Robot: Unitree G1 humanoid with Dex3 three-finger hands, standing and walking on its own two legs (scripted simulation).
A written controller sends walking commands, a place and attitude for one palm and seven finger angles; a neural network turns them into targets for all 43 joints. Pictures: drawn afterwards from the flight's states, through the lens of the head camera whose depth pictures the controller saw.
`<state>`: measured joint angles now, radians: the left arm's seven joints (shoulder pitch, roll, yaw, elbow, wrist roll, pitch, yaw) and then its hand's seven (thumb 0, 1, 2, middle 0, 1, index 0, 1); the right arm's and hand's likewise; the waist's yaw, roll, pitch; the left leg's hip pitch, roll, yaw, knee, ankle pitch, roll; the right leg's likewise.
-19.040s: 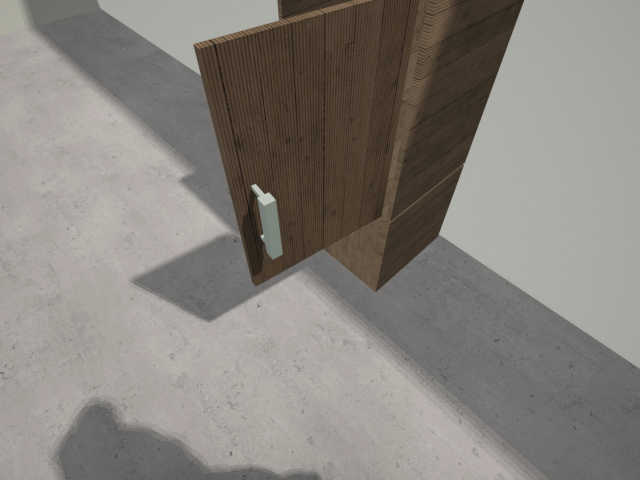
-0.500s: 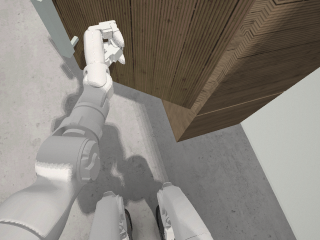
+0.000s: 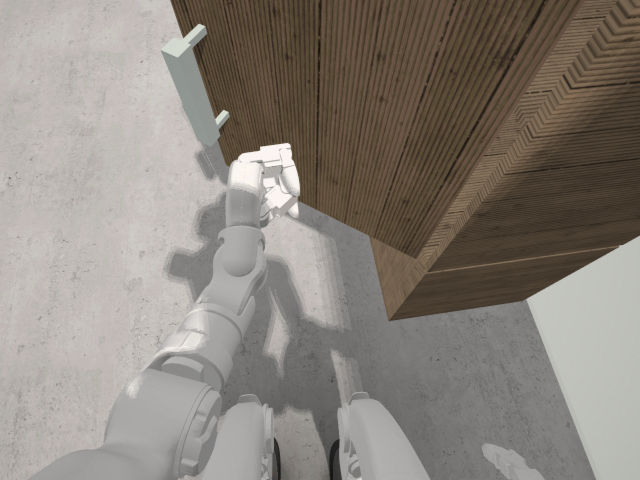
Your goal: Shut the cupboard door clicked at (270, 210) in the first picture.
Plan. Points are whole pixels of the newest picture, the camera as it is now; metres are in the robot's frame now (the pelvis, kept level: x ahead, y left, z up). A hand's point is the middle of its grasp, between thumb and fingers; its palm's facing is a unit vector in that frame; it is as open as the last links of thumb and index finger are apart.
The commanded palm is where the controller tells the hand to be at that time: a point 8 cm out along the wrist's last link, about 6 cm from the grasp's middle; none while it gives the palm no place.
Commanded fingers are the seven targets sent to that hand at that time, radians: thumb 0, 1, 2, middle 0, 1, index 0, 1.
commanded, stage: draw the hand back to the body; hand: left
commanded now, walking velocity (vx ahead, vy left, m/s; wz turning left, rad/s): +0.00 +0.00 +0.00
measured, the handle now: (203, 89) +0.63 +0.13 +0.03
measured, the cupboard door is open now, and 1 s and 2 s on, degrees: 52 52 52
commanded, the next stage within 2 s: step back with the hand held close in 1.68 s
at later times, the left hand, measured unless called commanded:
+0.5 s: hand (204, 211) +0.38 +0.09 +0.12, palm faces -0.07 -1.00 -0.04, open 3.1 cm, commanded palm +0.34 +0.14 +0.13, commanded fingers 0.00 0.90 0.90 -1.27 -1.47 -1.27 -1.47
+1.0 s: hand out of the picture +0.28 +0.22 +0.22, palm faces +0.16 -0.95 -0.26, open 3.9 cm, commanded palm +0.24 +0.27 +0.25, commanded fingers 0.00 0.90 0.90 -0.58 -0.72 -0.58 -0.72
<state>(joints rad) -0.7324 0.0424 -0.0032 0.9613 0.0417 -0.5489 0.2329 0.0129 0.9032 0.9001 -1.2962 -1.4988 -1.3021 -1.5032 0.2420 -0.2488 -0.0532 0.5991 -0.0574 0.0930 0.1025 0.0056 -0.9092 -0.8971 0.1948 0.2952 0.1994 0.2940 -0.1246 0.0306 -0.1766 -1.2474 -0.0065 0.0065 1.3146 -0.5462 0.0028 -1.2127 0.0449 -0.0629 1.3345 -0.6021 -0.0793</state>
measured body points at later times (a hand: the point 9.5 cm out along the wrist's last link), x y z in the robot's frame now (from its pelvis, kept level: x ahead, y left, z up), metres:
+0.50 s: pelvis +0.01 +0.01 +0.07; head +0.09 -0.01 +0.51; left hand +0.38 +0.14 +0.13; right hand +0.09 -0.24 -0.06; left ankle +0.03 +0.12 -0.61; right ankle +0.01 -0.07 -0.61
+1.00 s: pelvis +0.04 +0.03 +0.13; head +0.03 +0.01 +0.58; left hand +0.27 +0.27 +0.24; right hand +0.25 -0.17 +0.06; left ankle +0.03 +0.12 -0.61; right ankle +0.01 -0.07 -0.61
